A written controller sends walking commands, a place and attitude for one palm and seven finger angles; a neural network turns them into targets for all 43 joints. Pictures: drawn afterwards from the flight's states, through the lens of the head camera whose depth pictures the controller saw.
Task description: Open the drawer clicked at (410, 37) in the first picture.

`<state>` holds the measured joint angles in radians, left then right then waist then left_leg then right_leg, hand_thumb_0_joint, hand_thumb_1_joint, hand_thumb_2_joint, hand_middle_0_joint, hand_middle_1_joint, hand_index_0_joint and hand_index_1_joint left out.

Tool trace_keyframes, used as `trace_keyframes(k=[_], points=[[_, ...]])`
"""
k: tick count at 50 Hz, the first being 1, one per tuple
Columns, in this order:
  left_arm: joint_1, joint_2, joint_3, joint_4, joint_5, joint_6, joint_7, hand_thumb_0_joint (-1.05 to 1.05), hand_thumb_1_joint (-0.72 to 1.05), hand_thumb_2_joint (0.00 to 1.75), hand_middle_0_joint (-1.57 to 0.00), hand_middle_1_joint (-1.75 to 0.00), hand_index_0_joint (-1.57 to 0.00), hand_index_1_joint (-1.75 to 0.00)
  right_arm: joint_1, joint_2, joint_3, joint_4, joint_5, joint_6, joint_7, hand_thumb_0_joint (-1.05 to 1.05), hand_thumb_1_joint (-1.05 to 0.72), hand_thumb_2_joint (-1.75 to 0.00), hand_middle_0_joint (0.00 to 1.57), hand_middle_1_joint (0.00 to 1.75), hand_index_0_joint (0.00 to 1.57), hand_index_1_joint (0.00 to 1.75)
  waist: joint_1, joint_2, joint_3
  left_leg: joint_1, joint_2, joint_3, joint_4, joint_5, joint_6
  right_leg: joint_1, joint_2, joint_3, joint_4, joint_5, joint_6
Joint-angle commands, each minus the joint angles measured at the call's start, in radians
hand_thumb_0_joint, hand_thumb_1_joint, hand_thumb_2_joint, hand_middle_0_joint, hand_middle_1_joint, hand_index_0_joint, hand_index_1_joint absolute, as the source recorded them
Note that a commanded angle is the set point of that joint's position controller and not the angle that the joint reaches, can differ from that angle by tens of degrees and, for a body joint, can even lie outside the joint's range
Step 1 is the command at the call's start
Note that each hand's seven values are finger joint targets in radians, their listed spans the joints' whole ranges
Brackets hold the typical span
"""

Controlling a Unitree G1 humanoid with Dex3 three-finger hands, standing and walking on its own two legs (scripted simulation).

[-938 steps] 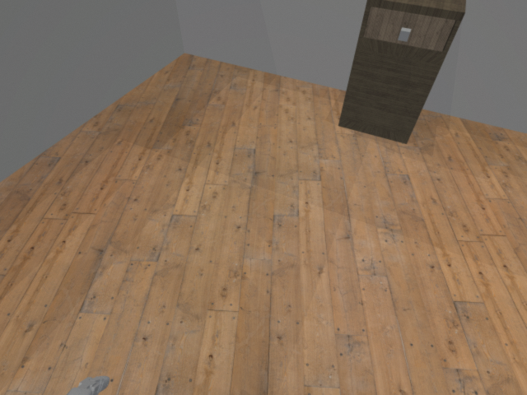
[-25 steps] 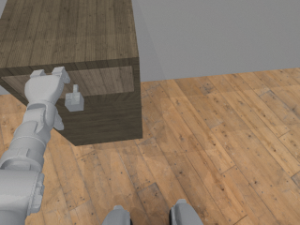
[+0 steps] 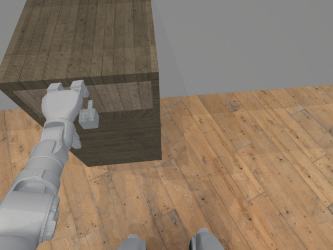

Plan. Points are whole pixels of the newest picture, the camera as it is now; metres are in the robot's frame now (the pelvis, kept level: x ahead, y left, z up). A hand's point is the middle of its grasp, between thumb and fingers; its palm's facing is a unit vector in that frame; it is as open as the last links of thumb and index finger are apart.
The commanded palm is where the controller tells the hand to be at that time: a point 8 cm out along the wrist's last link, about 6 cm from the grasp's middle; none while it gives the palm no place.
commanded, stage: re-aim the fingers above the handle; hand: left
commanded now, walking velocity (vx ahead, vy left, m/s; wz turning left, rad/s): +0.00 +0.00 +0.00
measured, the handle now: (89, 112) +0.51 +0.23 -0.08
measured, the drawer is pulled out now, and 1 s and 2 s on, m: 0.00 0.00 0.00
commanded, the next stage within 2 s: lower the fingers behind the handle in 1.80 s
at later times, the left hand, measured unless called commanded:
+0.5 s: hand (70, 118) +0.45 +0.25 -0.01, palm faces -0.07 -0.01 -1.00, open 13.8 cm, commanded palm +0.44 +0.23 +0.04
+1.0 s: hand (82, 118) +0.45 +0.22 -0.02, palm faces -0.08 -0.06 -1.00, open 13.8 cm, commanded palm +0.44 +0.22 +0.05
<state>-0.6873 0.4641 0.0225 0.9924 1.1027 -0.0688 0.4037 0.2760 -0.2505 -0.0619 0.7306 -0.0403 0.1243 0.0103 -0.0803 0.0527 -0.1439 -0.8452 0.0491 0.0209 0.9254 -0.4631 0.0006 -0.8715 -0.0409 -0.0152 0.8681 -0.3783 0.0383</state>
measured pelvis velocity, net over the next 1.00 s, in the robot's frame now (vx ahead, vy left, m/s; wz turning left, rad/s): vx -0.01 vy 0.00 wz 0.00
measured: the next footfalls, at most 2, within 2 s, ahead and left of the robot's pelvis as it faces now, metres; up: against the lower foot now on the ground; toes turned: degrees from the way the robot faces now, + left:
none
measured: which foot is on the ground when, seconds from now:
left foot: down 0.00-1.00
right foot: down 0.00-1.00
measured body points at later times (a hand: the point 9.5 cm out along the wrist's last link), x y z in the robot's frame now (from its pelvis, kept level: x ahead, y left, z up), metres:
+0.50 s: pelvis -0.01 -0.01 -0.01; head +0.11 -0.02 +0.43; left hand +0.44 +0.25 +0.04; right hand +0.00 -0.29 -0.14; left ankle -0.02 +0.12 -0.69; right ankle +0.01 -0.15 -0.69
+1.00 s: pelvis -0.01 +0.00 +0.00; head +0.11 -0.01 +0.43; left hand +0.45 +0.22 +0.04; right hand +0.01 -0.28 -0.14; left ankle -0.02 +0.12 -0.69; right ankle +0.01 -0.15 -0.69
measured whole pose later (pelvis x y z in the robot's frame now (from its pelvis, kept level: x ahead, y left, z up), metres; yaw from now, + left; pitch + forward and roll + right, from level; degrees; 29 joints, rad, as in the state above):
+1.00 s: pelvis -0.01 +0.00 +0.00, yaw +0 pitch +22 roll -1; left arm -0.72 0.45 0.01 1.02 1.10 -0.10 0.39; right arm 0.31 -0.25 -0.06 0.75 -0.04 0.08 0.00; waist -0.10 0.05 -0.15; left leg -0.88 0.05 0.02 0.93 -0.45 0.00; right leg -0.91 -0.04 -0.01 0.88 -0.36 0.04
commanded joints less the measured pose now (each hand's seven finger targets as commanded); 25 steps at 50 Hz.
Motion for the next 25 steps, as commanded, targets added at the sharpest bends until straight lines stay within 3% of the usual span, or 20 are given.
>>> trace_keyframes(k=[1, 4, 7, 8, 11, 16, 17, 21, 25], points=[[-0.377, 0.257, 0.049, -0.164, 0.000, -0.006, 0.013, 0.00, -0.50, 0.30, -0.30, -1.20, -0.30, -1.20, 0.163, -0.173, -0.056, -0.042, -0.001, -0.017, -0.018, 0.00, -0.90, -0.90, 0.20, 0.30, 0.20, 0.30, -0.022, 0.008, -0.427, 0.271, -0.056, 0.004, -0.089, 0.469, 0.027, 0.255, 0.079, -0.032, -0.065, 0.379, -0.066], [-0.380, 0.216, 0.018, -0.137, -0.003, -0.024, 0.002, 0.00, -0.50, 0.30, -0.30, -1.20, -0.30, -1.20, 0.168, -0.169, -0.056, -0.043, 0.001, -0.023, -0.021, 0.00, -0.90, -0.90, 0.20, 0.30, 0.20, 0.30, -0.035, -0.006, -0.393, 0.249, -0.057, 0.002, -0.087, 0.430, 0.028, 0.229, 0.080, -0.033, -0.066, 0.347, -0.066], [-0.413, 0.269, 0.054, -0.133, -0.004, -0.048, 0.007, 0.00, -0.50, 0.30, -0.30, -1.20, -0.30, -1.20, 0.170, -0.173, -0.054, -0.035, -0.001, -0.031, -0.025, 0.00, -0.90, -0.90, 0.20, 0.30, 0.20, 0.30, -0.037, -0.021, -0.387, 0.211, -0.060, 0.005, -0.079, 0.377, 0.034, 0.226, 0.076, -0.024, -0.065, 0.316, -0.065], [-0.402, 0.308, 0.080, -0.133, 0.001, -0.055, 0.011, 0.00, -0.50, 0.30, -0.30, -1.20, -0.30, -1.20, 0.173, -0.176, -0.052, -0.035, -0.002, -0.032, -0.026, 0.00, -0.90, -0.90, 0.20, 0.30, 0.20, 0.30, -0.023, -0.007, -0.413, 0.195, -0.064, 0.006, -0.074, 0.373, 0.034, 0.237, 0.074, -0.018, -0.054, 0.318, -0.065], [-0.434, 0.352, 0.109, -0.152, 0.014, -0.067, 0.035, 0.00, -0.50, 0.30, -0.30, -1.20, -0.30, -1.20, 0.169, -0.178, -0.051, -0.032, -0.006, -0.036, -0.027, 0.00, -0.90, -0.90, 0.20, 0.30, 0.20, 0.30, -0.020, 0.015, -0.440, 0.176, -0.066, 0.004, -0.059, 0.371, 0.034, 0.226, 0.073, -0.017, -0.033, 0.316, -0.065], [-0.410, 0.373, 0.135, -0.169, 0.016, -0.054, 0.068, 0.00, -0.50, 0.30, -0.30, -1.20, -0.30, -1.20, 0.173, -0.180, -0.055, -0.028, -0.014, -0.038, -0.018, 0.00, -0.90, -0.90, 0.20, 0.30, 0.20, 0.30, 0.000, 0.059, -0.534, 0.205, -0.065, 0.008, -0.036, 0.440, 0.028, 0.243, 0.076, -0.018, -0.007, 0.371, -0.066], [-0.403, 0.357, 0.128, -0.164, 0.012, -0.045, 0.065, 0.00, -0.50, 0.30, -0.30, -1.20, -0.30, -1.20, 0.176, -0.179, -0.058, -0.025, -0.015, -0.037, -0.016, 0.00, -0.90, -0.90, 0.20, 0.30, 0.20, 0.30, -0.006, 0.053, -0.551, 0.217, -0.064, 0.008, -0.033, 0.465, 0.028, 0.254, 0.078, -0.019, -0.006, 0.394, -0.065], [-0.375, 0.298, 0.074, -0.135, -0.007, -0.005, 0.039, 0.00, -0.50, 0.30, -0.30, -1.20, -0.30, -1.20, 0.186, -0.183, -0.063, -0.024, -0.002, -0.036, -0.015, 0.00, -0.90, -0.90, 0.20, 0.30, 0.20, 0.30, -0.018, 0.022, -0.502, 0.226, -0.060, 0.014, -0.063, 0.429, 0.028, 0.264, 0.079, -0.022, -0.047, 0.373, -0.060], [-0.418, 0.250, 0.024, -0.144, -0.019, -0.016, 0.002, 0.00, -0.50, 0.30, -0.30, -1.20, -0.30, -1.20, 0.191, -0.180, -0.063, -0.023, 0.005, -0.041, -0.027, 0.00, -0.90, -0.90, 0.20, 0.30, 0.20, 0.30, -0.045, -0.020, -0.442, 0.232, -0.059, 0.007, -0.086, 0.369, 0.034, 0.246, 0.080, -0.022, -0.080, 0.316, -0.057]])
